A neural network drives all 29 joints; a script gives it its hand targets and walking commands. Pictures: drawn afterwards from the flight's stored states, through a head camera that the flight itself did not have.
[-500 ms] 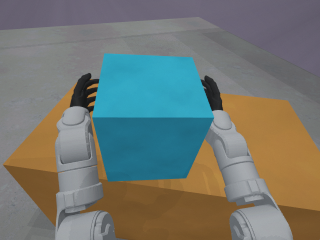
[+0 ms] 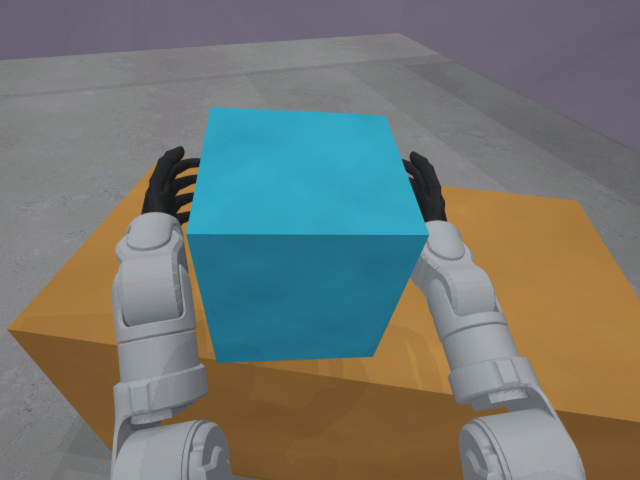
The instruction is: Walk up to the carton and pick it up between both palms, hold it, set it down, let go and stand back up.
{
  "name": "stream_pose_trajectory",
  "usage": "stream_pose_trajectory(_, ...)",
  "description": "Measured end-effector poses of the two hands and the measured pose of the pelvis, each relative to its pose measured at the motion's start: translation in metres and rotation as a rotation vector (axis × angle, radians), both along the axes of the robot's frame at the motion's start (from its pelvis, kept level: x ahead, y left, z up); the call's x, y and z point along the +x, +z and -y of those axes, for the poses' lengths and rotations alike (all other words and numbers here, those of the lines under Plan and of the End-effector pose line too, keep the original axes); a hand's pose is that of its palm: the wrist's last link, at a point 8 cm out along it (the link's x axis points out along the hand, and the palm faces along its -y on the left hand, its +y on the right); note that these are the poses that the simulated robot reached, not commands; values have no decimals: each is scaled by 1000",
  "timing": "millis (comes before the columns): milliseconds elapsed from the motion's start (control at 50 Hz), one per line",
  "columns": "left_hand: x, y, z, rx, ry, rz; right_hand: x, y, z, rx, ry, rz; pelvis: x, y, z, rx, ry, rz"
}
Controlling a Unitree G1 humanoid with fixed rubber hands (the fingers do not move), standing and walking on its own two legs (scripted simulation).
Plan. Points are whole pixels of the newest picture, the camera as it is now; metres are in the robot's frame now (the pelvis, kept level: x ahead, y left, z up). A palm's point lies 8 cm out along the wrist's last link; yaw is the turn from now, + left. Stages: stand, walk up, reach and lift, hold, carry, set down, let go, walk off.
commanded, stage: hold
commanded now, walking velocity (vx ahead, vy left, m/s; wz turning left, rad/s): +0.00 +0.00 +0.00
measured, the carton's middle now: (298, 242) +0.37 +0.01 +0.15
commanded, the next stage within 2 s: none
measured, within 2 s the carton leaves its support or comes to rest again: neither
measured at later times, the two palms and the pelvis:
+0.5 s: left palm (161, 219) +0.36 +0.16 +0.21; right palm (424, 219) +0.36 -0.14 +0.19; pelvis +0.00 +0.00 +0.00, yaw +0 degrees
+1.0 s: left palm (161, 221) +0.35 +0.16 +0.20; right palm (425, 219) +0.36 -0.14 +0.19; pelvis +0.00 +0.00 +0.00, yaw +0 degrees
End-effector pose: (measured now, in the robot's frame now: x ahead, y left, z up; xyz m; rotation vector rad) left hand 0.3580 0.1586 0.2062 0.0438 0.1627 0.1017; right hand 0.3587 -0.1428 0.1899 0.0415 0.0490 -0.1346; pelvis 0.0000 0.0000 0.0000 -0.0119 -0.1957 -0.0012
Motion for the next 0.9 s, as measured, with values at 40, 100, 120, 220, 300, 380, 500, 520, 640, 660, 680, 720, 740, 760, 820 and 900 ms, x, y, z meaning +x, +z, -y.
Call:
stream_pose_trajectory(40,0,1,1,2,-1,3,0,0,1,1,-1,3,1,0,0,0,-2,-1)
stream_pose_trajectory(100,-1,2,1,2,-1,9,0,2,1,-6,2,10,1,0,0,-1,-3,3)
stream_pose_trajectory(120,-1,2,1,2,0,9,0,3,1,-8,2,10,1,0,0,-1,-4,5)
stream_pose_trajectory(220,-2,-2,-2,-11,5,-2,0,3,-2,-9,6,0,0,0,1,0,-3,7)
stream_pose_trajectory(300,-1,-2,-3,-8,8,-8,1,1,-3,-10,8,-6,0,0,1,0,0,6)
stream_pose_trajectory(380,-2,-3,-4,-4,6,-7,0,0,-3,-9,8,-4,0,0,1,-1,2,3)
stream_pose_trajectory(500,-1,-1,-3,-2,0,4,-1,2,-3,-11,1,8,0,0,-1,-1,-2,3)
stream_pose_trajectory(520,-1,-1,-3,-3,0,3,-1,2,-3,-14,1,7,0,0,-1,0,-3,4)
stream_pose_trajectory(640,-2,-2,-4,-7,2,-4,-1,1,-3,-13,3,-1,-1,0,-1,-1,-4,10)
stream_pose_trajectory(660,-2,-3,-4,-8,2,-7,-1,0,-3,-12,3,-3,-1,0,-1,-1,-4,11)
stream_pose_trajectory(680,-3,-3,-4,-8,2,-9,-2,0,-3,-12,4,-5,-1,0,-1,-1,-4,10)
stream_pose_trajectory(720,-4,-3,-3,-8,2,-5,-2,0,-3,-11,4,0,-1,0,-1,-1,-3,7)
stream_pose_trajectory(740,-4,-3,-3,-6,1,0,-3,1,-3,-13,3,5,-1,0,-1,-2,-2,6)
stream_pose_trajectory(760,-4,-2,-2,-5,0,3,-4,1,-2,-15,2,8,-1,0,-1,-2,-2,7)
stream_pose_trajectory(820,-5,-2,-1,-3,-1,3,-5,2,-1,-15,0,8,-2,0,-1,-2,-5,11)
stream_pose_trajectory(900,-5,-2,-1,-5,1,-3,-5,1,-1,-10,1,3,-3,0,0,0,-6,10)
